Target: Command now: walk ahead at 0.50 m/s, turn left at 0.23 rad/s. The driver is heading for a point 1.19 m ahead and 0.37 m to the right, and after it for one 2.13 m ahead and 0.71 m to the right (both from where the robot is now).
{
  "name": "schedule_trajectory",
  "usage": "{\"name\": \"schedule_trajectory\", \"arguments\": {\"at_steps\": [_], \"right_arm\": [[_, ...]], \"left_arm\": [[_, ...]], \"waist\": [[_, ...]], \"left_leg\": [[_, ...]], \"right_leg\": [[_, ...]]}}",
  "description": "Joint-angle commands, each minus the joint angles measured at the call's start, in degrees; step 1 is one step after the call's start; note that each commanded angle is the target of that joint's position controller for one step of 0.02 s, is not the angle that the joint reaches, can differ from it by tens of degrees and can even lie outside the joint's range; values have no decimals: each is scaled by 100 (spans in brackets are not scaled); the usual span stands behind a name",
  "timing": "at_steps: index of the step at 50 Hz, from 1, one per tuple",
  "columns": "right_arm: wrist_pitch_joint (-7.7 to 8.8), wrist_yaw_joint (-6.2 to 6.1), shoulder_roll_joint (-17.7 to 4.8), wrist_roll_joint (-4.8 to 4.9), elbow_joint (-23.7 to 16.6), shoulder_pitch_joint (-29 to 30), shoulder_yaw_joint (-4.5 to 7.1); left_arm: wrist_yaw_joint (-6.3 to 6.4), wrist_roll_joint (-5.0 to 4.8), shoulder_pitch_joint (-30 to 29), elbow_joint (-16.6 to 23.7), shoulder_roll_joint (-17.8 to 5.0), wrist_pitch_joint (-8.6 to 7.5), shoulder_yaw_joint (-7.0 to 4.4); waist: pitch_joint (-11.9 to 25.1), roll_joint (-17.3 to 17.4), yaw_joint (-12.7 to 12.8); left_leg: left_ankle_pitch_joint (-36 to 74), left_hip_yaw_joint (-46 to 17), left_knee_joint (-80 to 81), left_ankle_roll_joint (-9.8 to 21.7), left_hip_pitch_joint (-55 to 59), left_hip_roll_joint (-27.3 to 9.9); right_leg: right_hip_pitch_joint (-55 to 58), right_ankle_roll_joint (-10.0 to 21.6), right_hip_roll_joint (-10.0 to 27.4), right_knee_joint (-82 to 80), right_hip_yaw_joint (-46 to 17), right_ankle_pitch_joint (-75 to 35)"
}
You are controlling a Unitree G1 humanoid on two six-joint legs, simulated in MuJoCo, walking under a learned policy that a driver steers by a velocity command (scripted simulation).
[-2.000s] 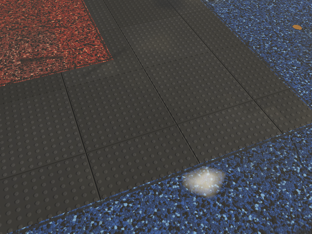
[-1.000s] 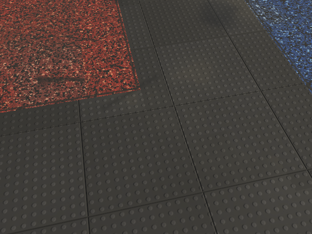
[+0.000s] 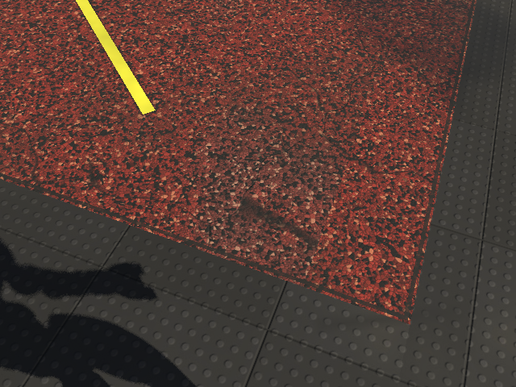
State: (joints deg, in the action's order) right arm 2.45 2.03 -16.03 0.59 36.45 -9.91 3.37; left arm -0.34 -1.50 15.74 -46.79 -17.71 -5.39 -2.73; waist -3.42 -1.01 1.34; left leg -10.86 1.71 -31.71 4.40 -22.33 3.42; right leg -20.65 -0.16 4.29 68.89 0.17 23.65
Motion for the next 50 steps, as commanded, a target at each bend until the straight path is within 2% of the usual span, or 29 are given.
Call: {"name": "schedule_trajectory", "arguments": {"at_steps": [1, 3, 5, 11, 15, 18, 19, 20, 21, 22, 23, 24, 25, 26, 27, 29, 32, 34, 36, 38, 39, 40, 41, 42, 43, 45, 46, 48, 50], "right_arm": [[156, -33, -594, -84, -217, -326, 169], [239, -51, -648, -48, -106, -337, 183], [279, -95, -757, -48, 30, -437, 206], [227, -195, -886, -1, 381, -904, 208], [155, -202, -965, 36, 658, -1265, 233], [64, -253, -1030, 36, 775, -1235, 260], [29, -277, -1071, 23, 766, -1124, 264], [1, -300, -1008, 4, 740, -1038, 224], [12, -330, -764, -110, 595, -1083, 116], [86, -262, -131, -115, 667, -2106, -79], [124, -254, -669, -39, 880, -1989, 31], [118, -252, -930, 114, 710, -1409, 117], [87, -287, -874, 85, 601, -1004, 89], [29, -318, -827, -3, 561, -782, 101], [-58, -341, -749, -39, 563, -840, 111], [-212, -384, -413, -37, 679, -1146, 42], [-291, -443, -288, -91, 696, -1017, -23], [-351, -439, -418, -80, 726, -837, 15], [-404, -429, -468, -82, 719, -603, 44], [-398, -423, -423, -146, 726, -458, 51], [-384, -430, -463, -203, 693, -361, 55], [-352, -460, -642, -226, 614, -274, 79], [-352, -495, -1045, -158, 623, -69, 176], [-339, -467, -859, -130, 684, -63, 189], [-314, -462, -728, -151, 677, -32, 173], [-249, -482, -702, -140, 694, -166, 191], [-209, -496, -741, -104, 726, -333, 220], [-120, -537, -1004, -25, 815, -741, 316], [17, -577, -1009, -57, 834, -866, 330]], "left_arm": [[9, 75, -95, 479, -713, -83, -171], [7, 109, 25, 409, -508, 37, -135], [28, 158, -300, 508, -395, 102, -102], [-93, 108, -1407, 754, -159, 22, 3], [-217, 74, -1909, 962, -241, -29, 0], [-282, 117, -1708, 965, -374, -67, -49], [-268, 173, -1310, 859, -487, -86, -111], [-233, 233, -586, 644, -689, -111, -217], [-190, 335, 209, 507, -1053, -129, -286], [-185, 350, 506, 405, -1388, -73, -352], [-200, 193, 749, 383, -883, -12, -253], [-184, 153, 268, 445, -727, 16, -184], [-161, 162, -192, 486, -567, 41, -131], [-147, 172, -506, 489, -386, 56, -66], [-140, 231, -663, 466, -289, 50, -27], [-163, 305, -967, 393, -223, 34, 2], [-120, 297, -1127, 250, -427, 65, -53], [-91, 262, -1058, 128, -508, 139, -68], [-79, 248, -1074, 36, -494, 219, -44], [-77, 201, -1147, -26, -369, 281, 21], [-81, 208, -1012, -109, -214, 292, 83], [-86, 257, -816, -174, -108, 296, 129], [-102, 252, -404, -224, -145, 293, 104], [-65, 224, -608, -212, -214, 338, 99], [-31, 183, -868, -124, -368, 386, 53], [54, 127, -872, -81, -352, 488, 17], [62, 111, -862, -34, -311, 502, 6], [15, 56, -1057, 149, -221, 430, -24], [-69, 5, -1365, 359, -304, 368, -86]], "waist": [[776, 459, -113], [679, 383, -7], [425, 311, -50], [69, 386, -481], [-104, 416, -637], [10, 558, -427], [292, 640, -191], [820, 568, 190], [1710, 137, 426], [2662, -1426, 95], [3098, -962, 433], [2172, -682, 391], [1596, -294, 221], [1135, -132, 71], [1020, -247, -137], [971, -456, -404], [1119, -572, -404], [1162, -527, -306], [942, -473, -246], [662, -392, -305], [516, -285, -297], [444, -20, -188], [376, 669, 182], [380, 827, 5], [228, 752, -85], [334, 882, -177], [336, 1013, -245], [240, 1403, -432], [39, 1217, -577]], "left_leg": [[1404, -2069, 1708, 1143, 1743, -1584], [1663, -1761, 1993, 1214, 1395, -1561], [1780, -1444, 2199, 1197, 1247, -1497], [1219, -799, 2316, 813, 1369, -1223], [1245, -967, 2021, 775, 2118, -1566], [2333, -1011, 1474, 572, 2602, -1686], [3462, -916, 948, 444, 2638, -1544], [4158, -696, 12, 236, 2467, -1216], [2893, -517, -1422, -44, 1502, -862], [-1697, -371, -3791, -551, -734, 136], [-2713, -1262, -4458, -590, -1032, 209], [-2468, -1212, -4550, -569, -1419, -99], [-2105, -910, -4209, -595, -1430, -402], [-1842, -764, -3812, -641, -1291, -590], [-1611, -755, -3448, -656, -782, -766], [-1402, -626, -2608, -751, -10, -782], [-751, -487, -1402, -801, 608, -760], [-234, -453, -967, -777, 836, -735], [-40, -433, -552, -697, 1010, -724], [289, -337, 210, -557, 1369, -651], [561, -470, 611, -475, 1516, -751], [1037, -819, 820, -359, 1695, -1085], [732, -893, 689, -181, 1596, -1223], [-309, -775, 815, -178, 1099, -1051], [-547, -725, 883, -240, 928, -964], [-1408, -717, 957, -189, 1024, -991], [-1983, -982, 1101, -26, 1165, -1229], [-2682, -2154, 1678, 535, 1546, -2224], [-2237, -2672, 1937, 834, 1796, -2763]], "right_leg": [[-1525, 34, 457, -148, -407, -574], [-1390, -83, 471, -508, -342, -763], [-1642, -210, 469, -1029, -311, -1263], [-1490, -200, 166, -3130, -113, -3123], [-1711, -1, 23, -3739, -140, -2826], [-1370, 254, -143, -4047, -70, -2174], [-743, 364, -361, -4153, 114, -2137], [348, 531, -467, -4310, 243, -2760], [2081, 872, 386, -3866, -533, -4750], [4339, 2048, 1986, -3845, -2807, -5651], [4335, 2076, 1937, -4233, -3396, -5236], [3620, 1811, 1727, -4359, -2489, -5062], [2846, 1615, 1452, -4498, -1938, -5078], [2082, 1544, 1274, -4680, -1585, -5177], [1466, 1466, 1114, -4868, -1336, -5163], [714, 1450, 892, -5113, -874, -5307], [448, 1418, 787, -5213, -510, -5206], [453, 1357, 791, -5306, -524, -4135], [267, 1255, 757, -5409, -624, -2552], [18, 992, 556, -5368, -663, -977], [-73, 752, 393, -5284, -660, -481], [-212, 509, 162, -5051, -631, -158], [-311, 335, -233, -4941, -380, -68], [92, 227, -382, -4701, -114, -332], [75, 220, -421, -4486, -99, -552], [-184, 316, -582, -4023, -1, 45], [-487, 364, -649, -3657, 69, 397], [-1203, 411, -574, -2410, 258, 313], [-1985, 460, -117, -1477, -194, 844]]}}
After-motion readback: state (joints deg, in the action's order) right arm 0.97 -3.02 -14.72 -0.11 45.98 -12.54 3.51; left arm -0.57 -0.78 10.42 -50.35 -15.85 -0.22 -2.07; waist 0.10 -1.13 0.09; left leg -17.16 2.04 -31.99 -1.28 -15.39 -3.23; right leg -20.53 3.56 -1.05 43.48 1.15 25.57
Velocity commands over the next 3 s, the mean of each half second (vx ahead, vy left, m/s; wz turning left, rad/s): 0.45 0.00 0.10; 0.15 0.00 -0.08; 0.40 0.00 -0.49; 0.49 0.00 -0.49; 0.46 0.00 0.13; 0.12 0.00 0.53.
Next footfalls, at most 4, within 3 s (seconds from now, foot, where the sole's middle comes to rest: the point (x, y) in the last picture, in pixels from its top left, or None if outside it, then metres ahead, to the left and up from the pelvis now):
0.40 right None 0.42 -0.15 -0.77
0.78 left None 0.43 0.10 -0.77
1.16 right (343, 376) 0.47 -0.19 -0.77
1.62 left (300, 245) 0.85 -0.09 -0.77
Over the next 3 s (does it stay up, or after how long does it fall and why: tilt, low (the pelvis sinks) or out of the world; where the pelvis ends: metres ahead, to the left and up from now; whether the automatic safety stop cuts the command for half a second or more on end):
stays up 1.15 -0.46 0.01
